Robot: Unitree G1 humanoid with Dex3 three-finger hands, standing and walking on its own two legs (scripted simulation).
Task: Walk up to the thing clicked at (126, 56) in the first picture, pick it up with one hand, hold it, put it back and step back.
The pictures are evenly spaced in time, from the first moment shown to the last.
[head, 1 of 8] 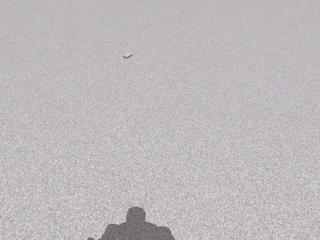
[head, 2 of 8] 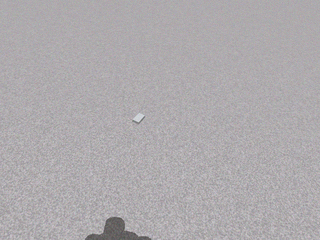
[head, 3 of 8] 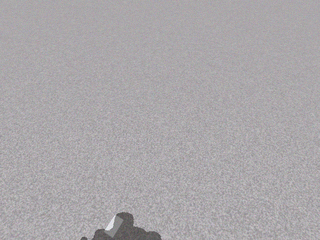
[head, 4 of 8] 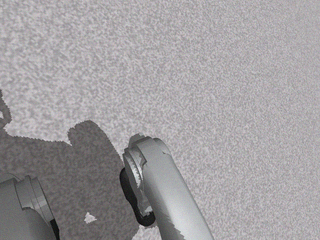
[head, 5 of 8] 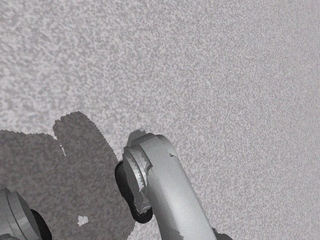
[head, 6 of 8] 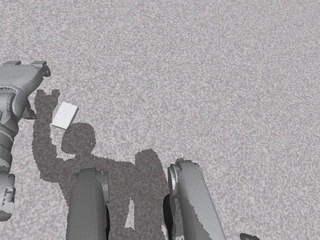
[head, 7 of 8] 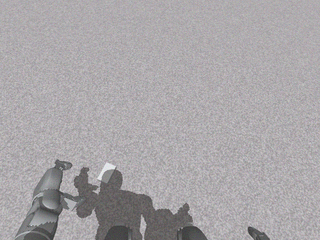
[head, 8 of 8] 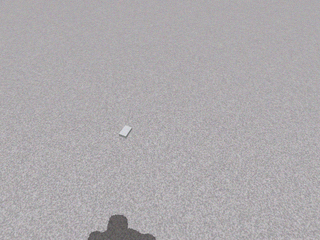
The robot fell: no
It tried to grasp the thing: no
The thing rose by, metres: 0.00
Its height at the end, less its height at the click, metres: +0.00
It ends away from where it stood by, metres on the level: 0.00
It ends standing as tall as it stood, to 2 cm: yes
